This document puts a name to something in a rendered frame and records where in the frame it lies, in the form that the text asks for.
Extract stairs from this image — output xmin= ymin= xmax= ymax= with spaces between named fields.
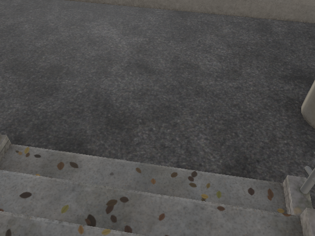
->
xmin=0 ymin=144 xmax=303 ymax=236

